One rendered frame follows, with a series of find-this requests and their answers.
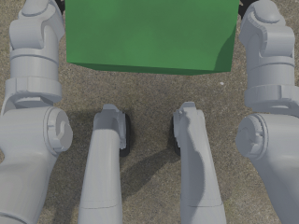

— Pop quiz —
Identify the left robot forearm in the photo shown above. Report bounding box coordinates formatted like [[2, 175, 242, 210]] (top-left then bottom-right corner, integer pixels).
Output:
[[0, 0, 65, 152]]

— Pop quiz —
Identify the carton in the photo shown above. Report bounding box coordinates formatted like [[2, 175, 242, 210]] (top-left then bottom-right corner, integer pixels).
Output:
[[64, 0, 240, 76]]

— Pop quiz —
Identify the left robot hand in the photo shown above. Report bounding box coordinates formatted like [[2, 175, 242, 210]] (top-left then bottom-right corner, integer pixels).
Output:
[[55, 0, 65, 15]]

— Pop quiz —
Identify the robot right thigh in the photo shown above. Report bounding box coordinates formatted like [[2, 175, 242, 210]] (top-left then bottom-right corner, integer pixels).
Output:
[[173, 106, 227, 224]]

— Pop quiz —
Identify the right robot forearm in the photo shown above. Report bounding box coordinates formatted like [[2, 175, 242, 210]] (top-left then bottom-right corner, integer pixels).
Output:
[[238, 0, 299, 118]]

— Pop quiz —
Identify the right robot hand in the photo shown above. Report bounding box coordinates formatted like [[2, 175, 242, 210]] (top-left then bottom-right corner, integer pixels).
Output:
[[238, 0, 259, 20]]

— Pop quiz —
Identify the right robot upper arm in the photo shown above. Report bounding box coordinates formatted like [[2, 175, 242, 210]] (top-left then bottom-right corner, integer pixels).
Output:
[[235, 113, 299, 224]]

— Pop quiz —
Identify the left robot upper arm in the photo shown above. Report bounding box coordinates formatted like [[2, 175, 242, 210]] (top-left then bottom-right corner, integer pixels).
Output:
[[0, 106, 73, 224]]

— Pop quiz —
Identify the left robot shin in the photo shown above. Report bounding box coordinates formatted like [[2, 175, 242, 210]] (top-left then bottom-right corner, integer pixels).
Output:
[[93, 104, 126, 148]]

